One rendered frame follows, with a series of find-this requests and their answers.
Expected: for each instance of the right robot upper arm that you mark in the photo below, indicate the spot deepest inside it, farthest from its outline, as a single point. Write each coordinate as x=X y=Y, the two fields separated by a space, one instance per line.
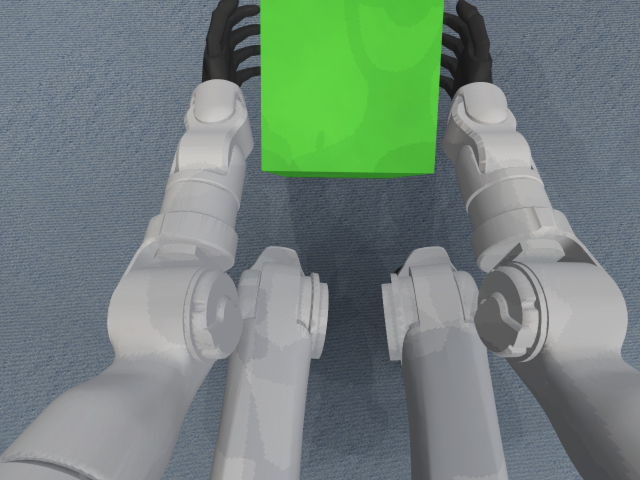
x=561 y=326

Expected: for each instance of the robot left forearm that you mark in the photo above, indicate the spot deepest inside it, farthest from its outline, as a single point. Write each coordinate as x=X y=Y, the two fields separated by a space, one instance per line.
x=197 y=219

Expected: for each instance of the right robot hand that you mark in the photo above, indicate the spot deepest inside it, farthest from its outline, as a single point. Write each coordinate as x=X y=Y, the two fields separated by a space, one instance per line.
x=473 y=62

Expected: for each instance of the left robot upper arm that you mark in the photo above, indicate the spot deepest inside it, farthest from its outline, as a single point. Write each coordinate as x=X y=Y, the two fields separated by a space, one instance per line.
x=167 y=326

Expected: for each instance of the left robot hand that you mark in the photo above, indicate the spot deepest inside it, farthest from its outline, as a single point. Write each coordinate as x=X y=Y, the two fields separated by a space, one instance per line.
x=220 y=61

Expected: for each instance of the robot right forearm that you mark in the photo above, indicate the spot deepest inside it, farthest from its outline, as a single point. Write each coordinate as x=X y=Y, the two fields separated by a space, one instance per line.
x=510 y=212

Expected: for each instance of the robot left thigh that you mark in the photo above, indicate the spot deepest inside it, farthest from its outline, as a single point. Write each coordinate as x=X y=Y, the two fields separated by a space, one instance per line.
x=262 y=417

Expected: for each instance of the carton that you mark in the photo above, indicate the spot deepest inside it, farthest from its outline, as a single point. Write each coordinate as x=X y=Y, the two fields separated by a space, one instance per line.
x=350 y=88

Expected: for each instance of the left robot shin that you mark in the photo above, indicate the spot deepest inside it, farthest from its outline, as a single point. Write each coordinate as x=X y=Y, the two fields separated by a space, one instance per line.
x=249 y=282

